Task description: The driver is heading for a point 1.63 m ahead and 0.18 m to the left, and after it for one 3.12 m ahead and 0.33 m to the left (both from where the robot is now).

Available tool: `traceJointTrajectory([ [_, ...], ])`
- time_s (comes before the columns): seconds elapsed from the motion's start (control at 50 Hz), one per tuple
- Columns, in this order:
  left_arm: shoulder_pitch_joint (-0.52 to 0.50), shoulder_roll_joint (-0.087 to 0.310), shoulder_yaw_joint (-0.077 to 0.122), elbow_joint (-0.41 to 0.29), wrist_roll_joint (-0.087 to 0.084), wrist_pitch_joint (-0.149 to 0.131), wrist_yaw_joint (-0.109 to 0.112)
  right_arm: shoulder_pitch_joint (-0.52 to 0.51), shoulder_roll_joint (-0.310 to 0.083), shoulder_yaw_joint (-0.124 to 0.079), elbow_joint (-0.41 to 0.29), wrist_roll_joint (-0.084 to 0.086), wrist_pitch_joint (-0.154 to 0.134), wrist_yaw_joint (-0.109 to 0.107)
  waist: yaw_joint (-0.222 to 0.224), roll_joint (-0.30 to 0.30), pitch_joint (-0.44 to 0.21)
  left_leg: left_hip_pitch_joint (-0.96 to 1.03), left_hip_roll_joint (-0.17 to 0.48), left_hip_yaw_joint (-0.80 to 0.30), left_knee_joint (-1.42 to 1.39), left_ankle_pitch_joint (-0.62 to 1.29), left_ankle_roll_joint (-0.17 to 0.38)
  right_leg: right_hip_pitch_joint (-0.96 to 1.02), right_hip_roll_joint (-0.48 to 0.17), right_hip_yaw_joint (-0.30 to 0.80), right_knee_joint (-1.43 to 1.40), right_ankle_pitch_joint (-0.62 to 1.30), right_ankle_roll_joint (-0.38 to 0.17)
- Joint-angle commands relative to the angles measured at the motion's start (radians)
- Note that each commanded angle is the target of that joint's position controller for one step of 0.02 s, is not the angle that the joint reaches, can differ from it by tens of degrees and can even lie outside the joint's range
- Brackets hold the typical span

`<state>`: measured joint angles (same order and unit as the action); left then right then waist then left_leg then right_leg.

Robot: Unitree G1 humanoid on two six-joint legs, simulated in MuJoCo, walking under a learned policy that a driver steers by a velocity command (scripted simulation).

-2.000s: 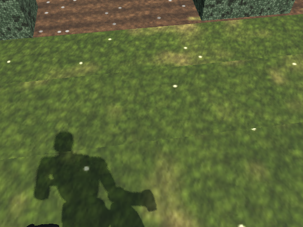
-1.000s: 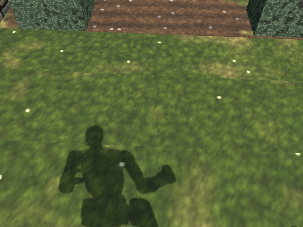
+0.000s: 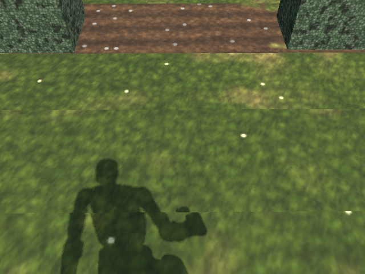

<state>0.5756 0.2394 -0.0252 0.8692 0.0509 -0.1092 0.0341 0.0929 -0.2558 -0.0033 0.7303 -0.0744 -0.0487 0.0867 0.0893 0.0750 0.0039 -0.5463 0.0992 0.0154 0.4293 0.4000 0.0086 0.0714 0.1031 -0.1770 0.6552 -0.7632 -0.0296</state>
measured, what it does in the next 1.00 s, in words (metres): goes down, turning left: left foot 0.15 m lower, then right foot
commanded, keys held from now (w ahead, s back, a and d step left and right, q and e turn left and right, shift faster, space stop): q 0.38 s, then no key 0.62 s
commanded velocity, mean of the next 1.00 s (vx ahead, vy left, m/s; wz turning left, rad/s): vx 0.02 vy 0.00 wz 0.33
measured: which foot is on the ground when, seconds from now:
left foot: up 0.00-0.04, down 0.06-0.46, up 0.48-0.74, down 0.76-1.00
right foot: down 0.00-0.06, up 0.08-0.42, down 0.44-1.00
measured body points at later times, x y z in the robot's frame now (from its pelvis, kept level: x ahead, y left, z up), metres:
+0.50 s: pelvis +0.17 -0.04 -0.08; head +0.20 -0.04 +0.37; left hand +0.22 +0.25 -0.18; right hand +0.38 -0.25 -0.18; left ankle +0.15 +0.09 -0.80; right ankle +0.24 -0.13 -0.81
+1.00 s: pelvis +0.21 -0.07 -0.08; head +0.23 -0.07 +0.37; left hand +0.27 +0.21 -0.19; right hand +0.40 -0.25 -0.21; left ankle +0.15 +0.06 -0.81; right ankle +0.24 -0.14 -0.81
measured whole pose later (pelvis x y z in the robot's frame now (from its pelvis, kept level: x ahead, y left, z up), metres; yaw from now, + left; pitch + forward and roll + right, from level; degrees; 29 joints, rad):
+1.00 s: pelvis +0.21 -0.07 -0.08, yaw +21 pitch +1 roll +1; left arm 0.14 0.22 0.04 0.79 0.00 -0.07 -0.10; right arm 0.21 -0.21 -0.04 0.82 0.00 -0.04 0.08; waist -0.01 0.00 0.02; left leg -0.24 0.04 0.02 0.53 -0.30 -0.04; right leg -0.28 0.03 -0.09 0.54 -0.28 -0.07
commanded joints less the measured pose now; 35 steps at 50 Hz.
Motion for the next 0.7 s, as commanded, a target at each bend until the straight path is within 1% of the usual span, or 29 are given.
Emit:
traceJointTrajectory([
  [0.02, 0.083, 0.151, 0.03, -0.025, -0.013, 0.014, 0.018, 0.105, -0.11, -0.044, 0.047, -0.005, 0.005, -0.026, -0.041, -0.04, 0.097, 0.184, -0.035, 0.064, -0.079, -0.038, -0.016, -0.128, -0.202, 0.142, 0.166, 0.901, 0.084],
  [0.04, 0.018, 0.158, 0.025, -0.049, -0.003, 0.031, 0.0, 0.317, -0.174, -0.082, 0.137, 0.013, -0.001, -0.046, -0.128, -0.006, 0.027, 0.447, -0.055, 0.097, -0.126, 0.114, 0.018, -0.218, -0.171, 0.107, 0.352, 0.918, 0.145],
  [0.06, -0.129, 0.164, 0.01, -0.118, -0.019, 0.045, -0.034, 0.687, -0.219, -0.118, 0.228, -0.002, -0.005, -0.075, -0.33, 0.078, -0.082, 0.983, -0.019, 0.098, -0.205, 0.285, 0.172, -0.57, -0.053, 0.027, 0.755, 0.773, 0.277],
  [0.08, 0.139, -0.045, -0.044, -0.083, 0.031, 0.049, -0.097, 0.762, -0.258, -0.133, 0.211, 0.033, 0.002, -0.082, -0.206, 0.289, -0.592, 1.645, 0.28, -0.244, 0.345, 0.888, 0.502, -0.899, -0.06, 0.178, 1.317, -0.132, 0.288],
  [0.1, -0.037, 0.092, -0.008, -0.132, -0.005, 0.034, -0.115, 0.81, -0.189, -0.122, 0.182, -0.011, -0.003, -0.071, -0.371, 0.074, -0.616, 1.678, 0.381, -0.462, 0.364, 0.988, 0.581, -1.15, -0.074, 0.278, 1.503, -0.183, 0.331],
  [0.12, -0.258, 0.125, 0.005, -0.241, -0.042, 0.014, -0.122, 0.638, -0.225, -0.121, 0.141, -0.01, -0.018, -0.072, -0.329, -0.04, -0.429, 1.409, 0.383, -0.482, 0.255, 0.659, 0.521, -1.315, -0.104, 0.279, 1.429, -0.154, 0.29],
  [0.14, -0.274, 0.144, 0.017, -0.279, -0.049, 0.005, -0.091, 0.444, -0.226, -0.114, 0.069, 0.005, -0.023, -0.058, -0.202, -0.105, -0.295, 0.976, 0.371, -0.475, 0.136, 0.419, 0.492, -1.206, -0.146, 0.273, 1.27, -0.12, 0.2],
  [0.16, -0.286, 0.147, 0.021, -0.286, -0.006, 0.017, -0.056, 0.278, -0.186, -0.094, 0.036, 0.021, -0.034, -0.035, -0.088, -0.122, -0.114, 0.534, 0.336, -0.403, 0.035, 0.302, 0.458, -1.089, -0.187, 0.253, 1.121, -0.114, 0.17],
  [0.18, -0.182, 0.119, 0.014, -0.229, 0.01, 0.04, -0.035, 0.181, -0.172, -0.088, 0.007, 0.024, -0.038, -0.012, 0.012, -0.1, 0.007, 0.095, 0.29, -0.3, -0.088, 0.205, 0.432, -0.795, -0.221, 0.255, 1.009, -0.031, 0.139],
  [0.2, -0.1, 0.074, 0.005, -0.203, 0.023, 0.058, -0.032, 0.124, -0.13, -0.061, -0.029, 0.035, -0.061, -0.016, 0.048, -0.018, 0.044, -0.145, 0.2, -0.261, -0.178, 0.126, 0.421, -0.642, -0.205, 0.247, 0.891, 0.211, 0.109],
  [0.22, -0.069, 0.072, 0.007, -0.196, 0.021, 0.082, -0.047, 0.128, -0.163, -0.069, -0.033, 0.031, -0.071, -0.022, 0.062, 0.033, 0.044, -0.212, 0.151, -0.249, -0.17, 0.102, 0.424, -0.602, -0.171, 0.204, 0.917, 0.338, 0.104],
  [0.24, -0.047, 0.09, 0.012, -0.181, 0.006, 0.09, -0.069, 0.086, -0.172, -0.066, -0.053, 0.026, -0.087, -0.035, 0.055, -0.059, 0.008, -0.24, 0.073, -0.173, -0.173, -0.064, 0.361, -0.515, -0.172, 0.195, 0.645, 0.5, 0.101],
  [0.26, -0.069, 0.084, 0.016, -0.17, -0.002, 0.092, -0.084, 0.054, -0.216, -0.077, -0.072, 0.017, -0.096, -0.042, 0.054, -0.079, 0.012, -0.257, 0.022, -0.137, -0.167, -0.097, 0.306, -0.431, -0.176, 0.16, 0.45, 0.628, 0.097],
  [0.28, -0.132, 0.073, 0.015, -0.176, -0.009, 0.092, -0.09, 0.068, -0.23, -0.082, -0.065, 0.018, -0.096, -0.042, 0.031, -0.039, 0.001, -0.223, 0.011, -0.143, -0.168, -0.103, 0.283, -0.386, -0.173, 0.155, 0.364, 0.677, 0.092],
  [0.32, -0.197, 0.067, 0.016, -0.184, -0.003, 0.106, -0.072, 0.138, -0.2, -0.087, -0.061, 0.038, -0.082, -0.037, -0.011, 0.021, -0.016, -0.081, 0.055, -0.226, -0.15, -0.264, 0.268, -0.397, -0.163, 0.187, 0.239, 0.704, 0.099],
  [0.36, -0.277, 0.119, 0.037, -0.192, 0.002, 0.105, -0.044, 0.184, -0.19, -0.099, -0.076, 0.05, -0.07, -0.028, -0.068, 0.035, -0.037, 0.103, 0.101, -0.328, -0.11, -0.421, 0.279, -0.446, -0.154, 0.22, 0.098, 0.64, 0.101],
  [0.38, -0.313, 0.134, 0.047, -0.201, -0.001, 0.1, -0.031, 0.193, -0.176, -0.098, -0.083, 0.05, -0.062, -0.026, -0.086, 0.045, -0.047, 0.177, 0.129, -0.38, -0.088, -0.444, 0.284, -0.464, -0.147, 0.218, 0.029, 0.598, 0.09],
  [0.42, -0.351, 0.146, 0.062, -0.21, -0.031, 0.086, -0.018, 0.208, -0.121, -0.08, -0.082, 0.047, -0.048, -0.036, -0.098, 0.022, -0.079, 0.251, 0.14, -0.442, -0.034, -0.46, 0.253, -0.417, -0.134, 0.201, -0.128, 0.633, 0.033],
  [0.44, -0.35, 0.161, 0.073, -0.217, -0.05, 0.074, -0.017, 0.24, -0.085, -0.063, -0.071, 0.051, -0.044, -0.044, -0.092, -0.007, -0.12, 0.266, 0.112, -0.455, 0.008, -0.478, 0.209, -0.343, -0.149, 0.215, -0.203, 0.734, -0.035],
  [0.46, -0.328, 0.198, 0.082, -0.234, -0.057, 0.056, -0.012, 0.314, -0.014, -0.037, -0.075, 0.049, -0.037, -0.058, -0.113, -0.124, -0.241, 0.228, 0.014, -0.354, 0.156, -0.628, 0.12, -0.164, -0.307, 0.36, -0.258, 0.995, -0.22],
  [0.48, -0.335, 0.25, 0.102, -0.265, -0.042, 0.039, -0.011, 0.309, 0.048, -0.013, -0.13, 0.025, -0.042, -0.067, -0.116, -0.351, -0.267, -0.129, -0.201, -0.121, 0.301, -0.982, 0.003, 0.068, -0.527, 0.655, -0.333, 1.142, -0.507],
  [0.5, -0.231, 0.214, 0.109, -0.235, 0.009, 0.024, -0.001, 0.158, -0.088, -0.053, -0.142, 0.002, -0.028, -0.079, 0.007, -0.187, -0.184, -0.255, -0.175, -0.128, 0.485, -1.095, -0.07, 0.057, -0.556, 0.744, -0.388, 0.957, -0.453],
  [0.52, -0.229, 0.192, 0.107, -0.214, -0.002, 0.018, -0.004, 0.12, -0.103, -0.062, -0.125, 0.011, -0.011, -0.096, -0.003, -0.127, -0.158, -0.257, -0.156, -0.159, 0.57, -0.998, -0.086, 0.003, -0.484, 0.642, -0.399, 0.861, -0.348],
  [0.54, -0.325, 0.15, 0.095, -0.229, -0.02, 0.023, -0.019, 0.153, -0.12, -0.072, -0.093, 0.013, 0.002, -0.112, -0.057, -0.17, -0.129, -0.211, -0.149, -0.161, 0.626, -0.92, -0.105, -0.083, -0.424, 0.537, -0.403, 0.876, -0.278],
  [0.56, -0.373, 0.116, 0.086, -0.238, -0.042, 0.027, -0.033, 0.188, -0.113, -0.074, -0.074, 0.009, 0.007, -0.116, -0.088, -0.218, -0.111, -0.155, -0.15, -0.156, 0.66, -0.847, -0.11, -0.147, -0.379, 0.464, -0.405, 0.951, -0.256],
  [0.58, -0.405, 0.118, 0.092, -0.248, -0.047, 0.03, -0.04, 0.21, -0.093, -0.067, -0.062, -0.001, 0.007, -0.102, -0.111, -0.194, -0.102, -0.102, -0.149, -0.11, 0.716, -0.791, -0.107, -0.217, -0.354, 0.4, -0.409, 0.985, -0.242],
  [0.62, -0.476, 0.122, 0.095, -0.275, -0.033, 0.032, -0.054, 0.26, -0.058, -0.06, -0.023, 0.011, 0.015, -0.067, -0.145, -0.144, -0.1, 0.032, -0.131, -0.041, 0.672, -0.692, -0.109, -0.349, -0.284, 0.272, -0.419, 0.914, -0.197],
  [0.66, -0.482, 0.093, 0.088, -0.262, -0.058, 0.033, -0.071, 0.259, -0.001, -0.041, 0.02, 0.027, 0.028, -0.015, -0.128, -0.144, -0.066, 0.15, -0.06, 0.005, 0.403, -0.654, -0.143, -0.417, -0.217, 0.204, -0.399, 0.616, -0.111],
  [0.7, -0.43, 0.107, 0.085, -0.223, -0.083, 0.038, -0.099, 0.194, -0.004, -0.045, 0.006, 0.05, 0.028, 0.029, -0.093, -0.15, -0.025, 0.227, -0.042, 0.007, 0.221, -0.751, -0.168, -0.433, -0.269, 0.31, -0.368, 0.299, -0.075],
])
Keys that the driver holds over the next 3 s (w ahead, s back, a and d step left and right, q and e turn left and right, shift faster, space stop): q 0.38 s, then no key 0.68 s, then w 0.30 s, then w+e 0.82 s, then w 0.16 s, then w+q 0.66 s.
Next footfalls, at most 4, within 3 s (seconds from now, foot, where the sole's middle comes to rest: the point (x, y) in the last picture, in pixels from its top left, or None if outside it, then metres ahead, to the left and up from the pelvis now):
0.06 left None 0.19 0.11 -0.85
0.44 right None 0.28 -0.12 -0.85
0.76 left None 0.18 0.07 -0.85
1.46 left None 0.32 0.16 -0.85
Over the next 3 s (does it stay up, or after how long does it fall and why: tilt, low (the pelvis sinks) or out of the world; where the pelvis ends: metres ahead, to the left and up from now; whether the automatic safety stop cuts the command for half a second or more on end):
stays up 1.16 0.09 -0.22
